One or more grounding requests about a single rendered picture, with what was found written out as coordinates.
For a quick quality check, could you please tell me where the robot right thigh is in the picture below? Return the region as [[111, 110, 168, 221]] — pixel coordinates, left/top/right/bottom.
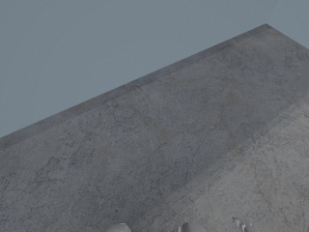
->
[[177, 221, 207, 232]]

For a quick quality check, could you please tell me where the robot right hand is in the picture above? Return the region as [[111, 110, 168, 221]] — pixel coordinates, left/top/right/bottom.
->
[[232, 217, 259, 232]]

